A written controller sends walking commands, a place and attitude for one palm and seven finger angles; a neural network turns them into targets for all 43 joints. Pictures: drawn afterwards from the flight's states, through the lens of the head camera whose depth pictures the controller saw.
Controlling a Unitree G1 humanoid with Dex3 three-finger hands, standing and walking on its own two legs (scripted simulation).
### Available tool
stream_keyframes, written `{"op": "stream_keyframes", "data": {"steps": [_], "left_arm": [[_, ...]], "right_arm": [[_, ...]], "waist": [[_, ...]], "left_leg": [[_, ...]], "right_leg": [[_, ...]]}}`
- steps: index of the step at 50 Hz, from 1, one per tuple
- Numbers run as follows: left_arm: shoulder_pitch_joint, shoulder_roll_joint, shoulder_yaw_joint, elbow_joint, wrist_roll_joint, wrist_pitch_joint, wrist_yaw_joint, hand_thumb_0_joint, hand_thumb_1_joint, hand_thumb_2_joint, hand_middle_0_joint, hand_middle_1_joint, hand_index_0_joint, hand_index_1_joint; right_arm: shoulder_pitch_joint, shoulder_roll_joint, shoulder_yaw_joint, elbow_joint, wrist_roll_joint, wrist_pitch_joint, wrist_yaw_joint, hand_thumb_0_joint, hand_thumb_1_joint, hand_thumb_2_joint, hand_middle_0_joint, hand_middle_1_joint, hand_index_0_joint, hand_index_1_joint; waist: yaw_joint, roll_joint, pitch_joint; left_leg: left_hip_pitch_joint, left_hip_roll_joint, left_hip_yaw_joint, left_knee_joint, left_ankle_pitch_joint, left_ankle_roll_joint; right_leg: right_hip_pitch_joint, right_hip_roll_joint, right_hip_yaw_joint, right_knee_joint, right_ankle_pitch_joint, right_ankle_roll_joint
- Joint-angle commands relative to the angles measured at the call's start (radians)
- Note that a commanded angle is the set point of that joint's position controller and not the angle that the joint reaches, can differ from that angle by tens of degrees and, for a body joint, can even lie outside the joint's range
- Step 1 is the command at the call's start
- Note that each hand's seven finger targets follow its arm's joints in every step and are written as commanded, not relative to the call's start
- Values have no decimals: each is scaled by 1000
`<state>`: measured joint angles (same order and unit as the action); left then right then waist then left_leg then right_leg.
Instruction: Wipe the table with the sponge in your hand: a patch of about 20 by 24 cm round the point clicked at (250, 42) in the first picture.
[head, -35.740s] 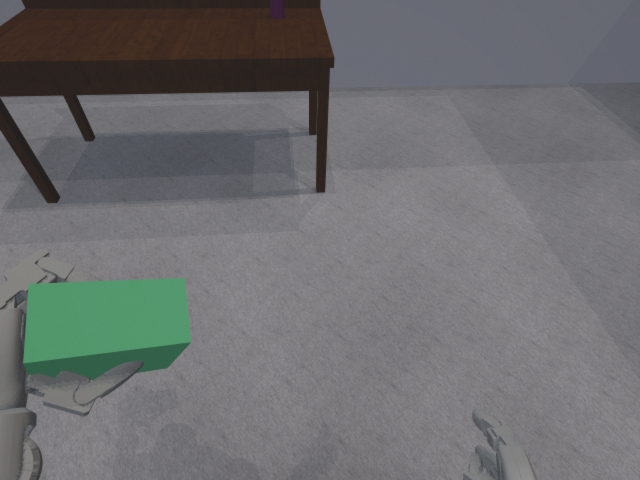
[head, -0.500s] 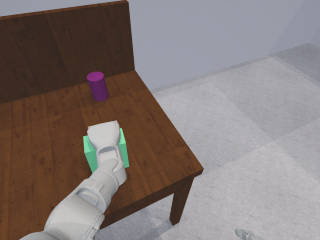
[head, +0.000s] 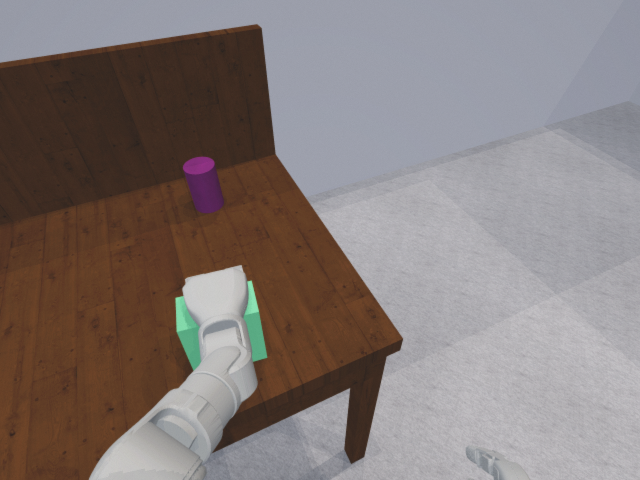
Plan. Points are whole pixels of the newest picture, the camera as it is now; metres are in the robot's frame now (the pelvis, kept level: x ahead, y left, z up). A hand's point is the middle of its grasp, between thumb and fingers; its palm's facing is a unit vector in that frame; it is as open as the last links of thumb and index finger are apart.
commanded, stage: wipe back along the third lane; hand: left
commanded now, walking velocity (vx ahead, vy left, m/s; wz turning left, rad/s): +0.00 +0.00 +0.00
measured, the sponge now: (225, 336) +0.34 +0.18 -0.05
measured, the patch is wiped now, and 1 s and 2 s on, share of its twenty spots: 1.00 1.00 1.00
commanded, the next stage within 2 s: slide back across to the middle lane in 0.52 s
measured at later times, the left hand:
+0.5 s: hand (227, 323) +0.34 +0.17 -0.01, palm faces -0.09 -0.02 -1.00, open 9.9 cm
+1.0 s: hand (211, 328) +0.33 +0.19 -0.01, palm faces -0.08 -0.08 -0.99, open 9.9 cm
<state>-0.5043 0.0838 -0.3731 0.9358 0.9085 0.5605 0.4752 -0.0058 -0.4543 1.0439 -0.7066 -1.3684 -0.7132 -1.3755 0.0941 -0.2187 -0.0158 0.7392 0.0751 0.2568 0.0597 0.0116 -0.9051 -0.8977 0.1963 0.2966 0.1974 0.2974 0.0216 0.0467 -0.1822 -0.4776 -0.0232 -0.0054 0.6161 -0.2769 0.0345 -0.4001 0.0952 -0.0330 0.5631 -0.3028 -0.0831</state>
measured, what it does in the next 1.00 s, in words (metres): stands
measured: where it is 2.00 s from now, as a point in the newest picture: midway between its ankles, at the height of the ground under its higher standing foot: outside the picture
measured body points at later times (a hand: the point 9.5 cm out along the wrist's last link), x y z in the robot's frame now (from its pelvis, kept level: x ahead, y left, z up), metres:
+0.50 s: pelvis +0.00 -0.01 +0.00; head -0.01 -0.02 +0.45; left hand +0.34 +0.17 +0.04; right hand +0.19 -0.23 -0.11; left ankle +0.02 +0.10 -0.73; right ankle -0.02 -0.07 -0.73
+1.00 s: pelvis +0.00 -0.01 +0.00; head -0.01 -0.02 +0.45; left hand +0.33 +0.19 +0.05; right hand +0.17 -0.24 -0.11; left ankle +0.02 +0.10 -0.73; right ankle -0.02 -0.07 -0.73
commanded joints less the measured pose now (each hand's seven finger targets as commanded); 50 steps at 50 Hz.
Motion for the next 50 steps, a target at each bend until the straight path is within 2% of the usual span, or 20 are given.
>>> {"op": "stream_keyframes", "data": {"steps": [1, 3, 5, 8, 10, 13, 17, 18, 22, 23, 28, 30, 33, 35, 38, 40, 43, 47, 48, 50], "left_arm": [[-94, -74, -52, -81, -13, 3, -54, 0, 100, 1300, -1200, -1600, -1200, -1600], [-90, -20, 1, -105, -19, 8, -57, 0, 100, 1300, -1200, -1600, -1200, -1600], [-126, -48, -37, -106, -6, 11, -58, 0, 100, 1300, -1200, -1600, -1200, -1600], [-118, -27, -12, -119, -3, 14, -65, 0, 100, 1300, -1200, -1600, -1200, -1600], [-139, -61, -52, -109, 7, 12, -64, 0, 100, 1300, -1200, -1600, -1200, -1600], [-111, -37, -17, -123, 5, 7, -69, 0, 100, 1300, -1200, -1600, -1200, -1600], [-125, -37, -33, -117, 12, 10, -68, 0, 100, 1300, -1200, -1600, -1200, -1600], [-119, -19, -5, -125, 4, 11, -71, 0, 100, 1300, -1200, -1600, -1200, -1600], [-135, -16, -15, -111, 17, 10, -68, 0, 100, 1300, -1200, -1600, -1200, -1600], [-116, -9, 7, -118, 6, 8, -71, 0, 100, 1300, -1200, -1600, -1200, -1600], [-120, -2, 12, -121, 12, 3, -69, 0, 100, 1300, -1200, -1600, -1200, -1600], [-146, -19, -15, -116, 10, 5, -66, 0, 100, 1300, -1200, -1600, -1200, -1600], [-147, 75, 80, -132, 3, 1, -62, 0, 100, 1300, -1200, -1600, -1200, -1600], [-115, 67, 62, -164, 7, -3, -59, 0, 100, 1300, -1200, -1600, -1200, -1600], [-84, 131, 121, -193, 9, 6, -64, 0, 100, 1300, -1200, -1600, -1200, -1600], [-101, 127, 103, -217, 23, 12, -64, 0, 100, 1300, -1200, -1600, -1200, -1600], [-54, 212, 176, -278, 24, 18, -74, 0, 100, 1300, -1200, -1600, -1200, -1600], [-32, 204, 141, -332, 44, 30, -97, 0, 100, 1300, -1200, -1600, -1200, -1600], [-15, 257, 191, -342, 42, 31, -104, 0, 100, 1300, -1200, -1600, -1200, -1600], [2, 205, 142, -362, 40, 22, -117, 0, 100, 1300, -1200, -1600, -1200, -1600]], "right_arm": [[-168, -118, -35, -161, 6, -28, 5, 0, -900, -900, 200, 300, 200, 300], [-184, -121, -34, -165, 5, -26, 0, 0, -900, -900, 200, 300, 200, 300], [-178, -120, -34, -158, 6, -23, -4, 0, -900, -900, 200, 300, 200, 300], [-192, -119, -33, -163, 4, -24, -7, 0, -900, -900, 200, 300, 200, 300], [-183, -118, -34, -159, 3, -20, -8, 0, -900, -900, 200, 300, 200, 300], [-191, -120, -35, -165, -1, -21, -9, 0, -900, -900, 200, 300, 200, 300], [-182, -121, -33, -162, 2, -17, -12, 0, -900, -900, 200, 300, 200, 300], [-192, -120, -33, -167, 2, -19, -14, 0, -900, -900, 200, 300, 200, 300], [-176, -122, -32, -157, 2, -21, -19, 0, -900, -900, 200, 300, 200, 300], [-183, -120, -33, -164, 0, -24, -19, 0, -900, -900, 200, 300, 200, 300], [-175, -123, -34, -166, 2, -28, -20, 0, -900, -900, 200, 300, 200, 300], [-167, -121, -32, -163, 4, -28, -21, 0, -900, -900, 200, 300, 200, 300], [-175, -126, -32, -165, 5, -33, -30, 0, -900, -900, 200, 300, 200, 300], [-173, -122, -33, -174, 6, -35, -33, 0, -900, -900, 200, 300, 200, 300], [-184, -126, -28, -184, 9, -36, -40, 0, -900, -900, 200, 300, 200, 300], [-180, -125, -28, -186, 12, -38, -42, 0, -900, -900, 200, 300, 200, 300], [-199, -132, -27, -197, 12, -44, -47, 0, -900, -900, 200, 300, 200, 300], [-206, -132, -23, -204, 17, -48, -53, 0, -900, -900, 200, 300, 200, 300], [-216, -137, -24, -208, 17, -49, -55, 0, -900, -900, 200, 300, 200, 300], [-208, -133, -22, -212, 20, -56, -56, 0, -900, -900, 200, 300, 200, 300]], "waist": [[-15, -155, -108], [2, -149, -121], [-21, -152, -103], [-3, -132, -125], [-24, -144, -113], [-1, -132, -154], [-22, -161, -126], [-7, -148, -132], [-20, -148, -135], [-4, -150, -149], [-6, -147, -143], [-24, -139, -121], [4, -137, -153], [0, -134, -167], [18, -140, -156], [5, -127, -128], [36, -108, -161], [18, -108, -118], [39, -79, -123], [20, -101, -109]], "left_leg": [[93, -3, -16, -48, 148, 8], [86, -5, -23, -53, 155, 6], [100, -5, -16, -46, 151, 7], [100, -7, -21, -46, 162, 5], [106, -6, -16, -36, 162, 7], [101, -9, -18, -27, 193, 5], [85, -10, -16, -20, 170, 6], [79, -10, -22, -28, 167, 5], [78, -12, -16, -15, 166, 6], [75, -11, -18, -20, 174, 6], [66, -9, -20, -22, 152, 5], [70, -8, -12, -19, 133, 8], [55, -10, -18, -32, 116, 5], [69, -11, -10, -33, 124, 8], [65, -12, -17, -54, 119, 7], [77, -12, -12, -62, 104, 9], [94, -16, -14, -75, 128, 9], [115, -21, -8, -84, 128, 14], [116, -23, -16, -90, 134, 11], [134, -19, -8, -87, 141, 15]], "right_leg": [[88, -61, 67, -86, 316, 6], [104, -60, 81, -86, 334, 2], [82, -61, 75, -84, 326, 6], [88, -58, 82, -78, 341, -1], [73, -59, 73, -71, 342, 3], [98, -59, 87, -59, 402, -3], [87, -64, 86, -60, 383, 6], [89, -60, 90, -63, 374, 2], [84, -63, 89, -55, 380, 6], [96, -61, 91, -56, 391, 3], [79, -58, 92, -56, 351, 2], [64, -61, 82, -62, 317, 9], [91, -57, 107, -69, 288, 6], [115, -63, 99, -70, 298, 12], [136, -59, 114, -87, 285, 9], [125, -60, 106, -94, 250, 13], [173, -57, 126, -100, 280, 6], [173, -60, 130, -119, 282, 11], [179, -57, 142, -117, 284, 2], [174, -59, 122, -116, 299, 10]]}}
